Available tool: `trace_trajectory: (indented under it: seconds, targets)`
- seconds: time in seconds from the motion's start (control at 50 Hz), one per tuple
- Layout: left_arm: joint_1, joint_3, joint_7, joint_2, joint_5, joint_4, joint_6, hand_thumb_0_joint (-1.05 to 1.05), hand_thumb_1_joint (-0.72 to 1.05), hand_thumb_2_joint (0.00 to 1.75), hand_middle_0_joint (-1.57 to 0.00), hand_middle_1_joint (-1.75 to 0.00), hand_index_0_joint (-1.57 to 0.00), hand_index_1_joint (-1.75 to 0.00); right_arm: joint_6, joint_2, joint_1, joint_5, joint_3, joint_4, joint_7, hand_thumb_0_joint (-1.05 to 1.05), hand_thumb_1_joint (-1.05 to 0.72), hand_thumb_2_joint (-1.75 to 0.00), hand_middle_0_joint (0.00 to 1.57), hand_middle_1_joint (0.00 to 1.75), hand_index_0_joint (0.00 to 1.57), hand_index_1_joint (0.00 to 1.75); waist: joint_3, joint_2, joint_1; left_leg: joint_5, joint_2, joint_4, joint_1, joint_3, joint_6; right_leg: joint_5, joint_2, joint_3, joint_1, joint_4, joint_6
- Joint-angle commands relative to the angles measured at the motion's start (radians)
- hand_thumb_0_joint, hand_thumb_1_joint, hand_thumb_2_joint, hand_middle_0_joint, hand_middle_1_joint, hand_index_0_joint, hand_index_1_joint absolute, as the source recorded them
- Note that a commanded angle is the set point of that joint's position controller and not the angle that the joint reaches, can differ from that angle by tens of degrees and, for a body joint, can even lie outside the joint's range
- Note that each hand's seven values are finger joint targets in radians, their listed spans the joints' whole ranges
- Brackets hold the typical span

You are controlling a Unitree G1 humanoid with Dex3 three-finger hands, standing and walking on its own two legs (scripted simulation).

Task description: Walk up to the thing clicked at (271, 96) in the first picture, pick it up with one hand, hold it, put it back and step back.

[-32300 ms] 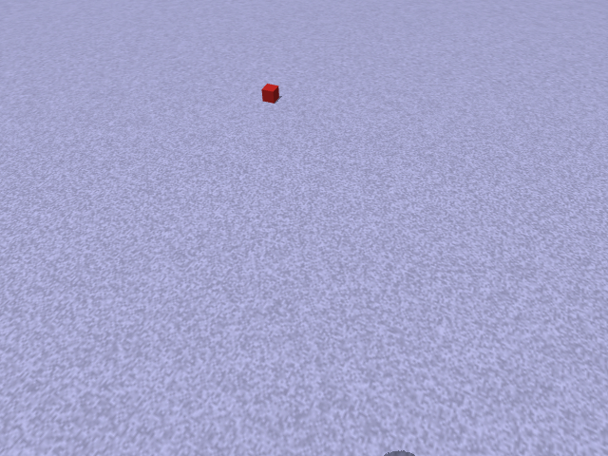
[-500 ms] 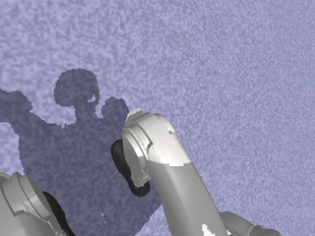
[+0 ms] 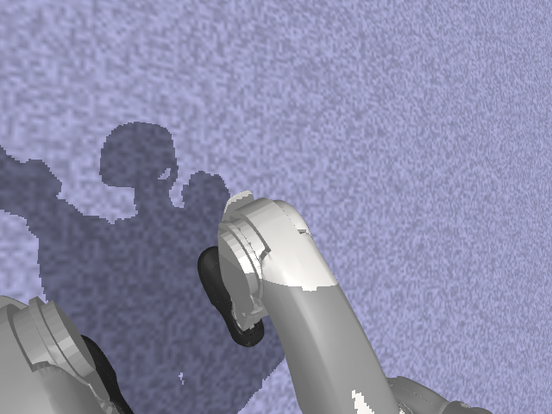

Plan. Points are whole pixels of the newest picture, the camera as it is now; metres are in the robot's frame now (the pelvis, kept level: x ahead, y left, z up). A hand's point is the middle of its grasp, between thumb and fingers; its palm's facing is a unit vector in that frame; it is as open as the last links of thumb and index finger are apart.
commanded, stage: withdraw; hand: left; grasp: from above
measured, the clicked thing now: out of the picture +0.46 +0.31 -0.29
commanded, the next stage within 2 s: home in 0.64 s
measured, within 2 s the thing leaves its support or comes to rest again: rests again in 0.22 s
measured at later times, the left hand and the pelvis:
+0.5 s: hand out of the picture +0.45 +0.31 -0.08, palm faces -0.36 -0.34 -0.87, open 13.5 cm; pelvis -0.01 +0.00 +0.04, yaw +6 degrees
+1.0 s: hand out of the picture +0.43 +0.33 -0.14, palm faces -0.43 -0.20 -0.88, open 12.2 cm; pelvis +0.00 +0.00 +0.03, yaw +6 degrees
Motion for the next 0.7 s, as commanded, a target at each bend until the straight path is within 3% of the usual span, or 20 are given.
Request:
trace_trajectory:
  seconds: [0.0, 0.02, 0.06, 0.08, 0.1, 0.16, 0.2, 0.26, 0.34, 0.36, 0.4, 0.44, 0.5, 0.52, 0.56, 0.6, 0.62, 0.68]
  targets:
    - [-0.311, -0.031, 0.008, 0.260, 0.127, -0.216, 0.004, 0.00, -0.28, 0.80, -0.26, -0.81, -0.27, -0.80, 0.011, -0.316, 0.234, 0.011, -0.097, 0.066, -0.005, 0.00, -0.89, -0.90, 0.20, 0.30, 0.20, 0.30, -0.856, 0.628, -0.039, 0.291, 0.042, -0.280, 0.487, 0.120, 0.030, 0.351, 0.033, -0.083, 0.464, -0.201, -0.048]
    - [-0.303, -0.030, -0.001, 0.268, 0.148, -0.240, 0.008, 0.00, -0.30, 0.82, -0.24, -0.83, -0.25, -0.82, 0.013, -0.310, 0.249, 0.013, -0.112, 0.071, -0.009, 0.00, -0.89, -0.90, 0.20, 0.30, 0.20, 0.30, -0.888, 0.651, -0.021, 0.293, 0.042, -0.285, 0.472, 0.140, 0.032, 0.351, 0.039, -0.072, 0.494, -0.214, -0.049]
    - [-0.317, -0.049, -0.042, 0.228, 0.173, -0.369, 0.019, 0.00, -0.35, 0.86, -0.19, -0.87, -0.20, -0.86, 0.019, -0.290, 0.264, 0.020, -0.146, 0.078, -0.017, 0.00, -0.89, -0.89, 0.20, 0.30, 0.20, 0.30, -0.981, 0.679, 0.010, 0.331, 0.041, -0.288, 0.513, 0.160, 0.027, 0.375, 0.041, -0.066, 0.523, -0.215, -0.054]
    - [-0.299, -0.062, -0.058, 0.185, 0.178, -0.419, 0.029, 0.00, -0.36, 0.86, -0.19, -0.87, -0.20, -0.86, 0.018, -0.302, 0.255, 0.034, -0.176, 0.044, -0.022, 0.00, -0.89, -0.89, 0.20, 0.30, 0.20, 0.30, -1.073, 0.699, 0.033, 0.361, 0.043, -0.299, 0.563, 0.163, 0.024, 0.393, 0.043, -0.063, 0.545, -0.220, -0.061]
    - [-0.291, -0.101, -0.087, 0.126, 0.174, -0.429, 0.044, 0.00, -0.37, 0.86, -0.19, -0.86, -0.20, -0.86, 0.022, -0.278, 0.235, 0.043, -0.183, 0.045, -0.029, 0.00, -0.89, -0.90, 0.20, 0.30, 0.20, 0.30, -1.089, 0.695, 0.048, 0.341, 0.039, -0.316, 0.565, 0.170, 0.025, 0.373, 0.045, -0.057, 0.542, -0.223, -0.065]
    - [-0.196, -0.141, -0.178, 0.054, 0.208, -0.531, 0.075, 0.00, -0.40, 0.88, -0.18, -0.87, -0.19, -0.87, 0.043, -0.232, 0.297, 0.088, -0.237, 0.093, -0.045, 0.00, -0.91, -0.90, 0.20, 0.30, 0.20, 0.30, -1.163, 0.716, 0.114, 0.351, 0.030, -0.340, 0.534, 0.196, 0.028, 0.378, 0.057, -0.035, 0.526, -0.228, -0.074]
    - [-0.105, -0.212, -0.247, -0.085, 0.227, -0.492, 0.102, 0.00, -0.40, 0.88, -0.18, -0.87, -0.18, -0.87, 0.057, -0.192, 0.298, 0.113, -0.253, 0.126, -0.053, 0.00, -0.92, -0.91, 0.20, 0.30, 0.20, 0.30, -1.120, 0.651, 0.119, 0.313, 0.025, -0.345, 0.477, 0.197, 0.035, 0.329, 0.063, -0.029, 0.435, -0.227, -0.080]
    - [-0.025, -0.317, -0.350, -0.260, 0.261, -0.379, 0.111, 0.00, -0.36, 0.85, -0.19, -0.86, -0.20, -0.85, 0.063, -0.187, 0.294, 0.119, -0.293, 0.130, -0.077, 0.00, -0.90, -0.90, 0.20, 0.30, 0.20, 0.30, -0.926, 0.437, 0.072, 0.235, 0.019, -0.381, 0.383, 0.177, 0.052, 0.233, 0.063, -0.027, 0.340, -0.259, -0.077]
    - [-0.099, -0.372, -0.462, -0.282, 0.300, -0.292, 0.051, 0.00, -0.38, 0.89, -0.15, -0.93, -0.17, -0.90, 0.068, -0.176, 0.331, 0.117, -0.314, 0.185, -0.130, 0.00, -0.89, -0.89, 0.20, 0.30, 0.20, 0.30, -0.790, 0.290, 0.053, 0.048, 0.002, -0.448, 0.329, 0.158, 0.067, 0.011, 0.059, 0.003, 0.304, -0.338, -0.076]
    - [-0.137, -0.370, -0.487, -0.272, 0.313, -0.317, 0.022, 0.00, -0.42, 0.92, -0.10, -0.98, -0.12, -0.95, 0.059, -0.183, 0.312, 0.115, -0.317, 0.164, -0.146, 0.00, -0.89, -0.89, 0.20, 0.30, 0.20, 0.30, -0.774, 0.290, 0.045, 0.032, -0.002, -0.455, 0.346, 0.155, 0.066, 0.003, 0.052, 0.008, 0.283, -0.335, -0.075]
    - [-0.178, -0.387, -0.524, -0.249, 0.368, -0.333, -0.037, 0.00, -0.47, 0.96, -0.07, -1.02, -0.09, -0.99, 0.051, -0.164, 0.265, 0.108, -0.304, 0.150, -0.176, 0.00, -0.89, -0.89, 0.20, 0.30, 0.20, 0.30, -0.768, 0.288, 0.056, 0.007, -0.013, -0.452, 0.335, 0.171, 0.065, -0.040, 0.049, 0.024, 0.274, -0.342, -0.079]
    - [-0.181, -0.390, -0.544, -0.194, 0.446, -0.326, -0.100, 0.00, -0.49, 0.97, -0.07, -1.03, -0.09, -1.01, 0.051, -0.147, 0.247, 0.103, -0.289, 0.134, -0.202, 0.00, -0.89, -0.89, 0.20, 0.30, 0.20, 0.30, -0.782, 0.292, 0.074, 0.021, -0.022, -0.438, 0.336, 0.204, 0.064, -0.054, 0.041, 0.040, 0.298, -0.339, -0.080]
    - [-0.174, -0.363, -0.529, -0.079, 0.548, -0.290, -0.193, 0.00, -0.52, 0.99, -0.07, -1.03, -0.08, -1.02, 0.058, -0.126, 0.231, 0.094, -0.267, 0.102, -0.243, 0.00, -0.90, -0.89, 0.20, 0.30, 0.20, 0.30, -0.807, 0.306, 0.115, 0.021, -0.029, -0.418, 0.328, 0.241, 0.066, -0.088, 0.035, 0.065, 0.334, -0.332, -0.082]
    - [-0.189, -0.353, -0.519, -0.064, 0.574, -0.287, -0.219, 0.00, -0.52, 0.99, -0.07, -1.03, -0.08, -1.02, 0.060, -0.127, 0.245, 0.094, -0.262, 0.095, -0.252, 0.00, -0.90, -0.90, 0.20, 0.30, 0.20, 0.30, -0.839, 0.318, 0.113, 0.037, -0.027, -0.417, 0.349, 0.239, 0.063, -0.069, 0.029, 0.060, 0.333, -0.315, -0.082]
    - [-0.168, -0.349, -0.506, -0.055, 0.600, -0.253, -0.265, 0.00, -0.52, 0.99, -0.07, -1.02, -0.08, -1.01, 0.063, -0.117, 0.249, 0.090, -0.253, 0.080, -0.272, 0.00, -0.90, -0.90, 0.20, 0.30, 0.20, 0.30, -0.846, 0.318, 0.108, 0.050, -0.028, -0.402, 0.341, 0.250, 0.065, -0.065, 0.029, 0.064, 0.342, -0.310, -0.082]
    - [-0.148, -0.337, -0.499, -0.047, 0.605, -0.244, -0.303, 0.00, -0.53, 0.99, -0.07, -1.01, -0.08, -1.00, 0.067, -0.116, 0.269, 0.087, -0.250, 0.068, -0.287, 0.00, -0.90, -0.90, 0.20, 0.30, 0.20, 0.30, -0.862, 0.275, 0.096, 0.078, -0.025, -0.381, 0.322, 0.256, 0.070, -0.044, 0.028, 0.065, 0.374, -0.315, -0.077]
    - [-0.140, -0.331, -0.497, -0.039, 0.602, -0.246, -0.324, 0.00, -0.52, 0.98, -0.08, -0.99, -0.08, -0.99, 0.069, -0.115, 0.275, 0.084, -0.253, 0.065, -0.294, 0.00, -0.90, -0.90, 0.20, 0.30, 0.20, 0.30, -0.888, 0.267, 0.103, 0.092, -0.023, -0.371, 0.317, 0.259, 0.070, -0.035, 0.027, 0.071, 0.400, -0.315, -0.075]
    - [-0.078, -0.304, -0.487, -0.005, 0.612, -0.300, -0.384, 0.00, -0.54, 0.99, -0.07, -1.00, -0.07, -0.99, 0.080, -0.110, 0.295, 0.084, -0.260, 0.045, -0.311, 0.00, -0.91, -0.90, 0.20, 0.30, 0.20, 0.30, -0.989, 0.325, 0.160, 0.156, -0.017, -0.371, 0.344, 0.269, 0.068, 0.040, 0.020, 0.071, 0.453, -0.294, -0.074]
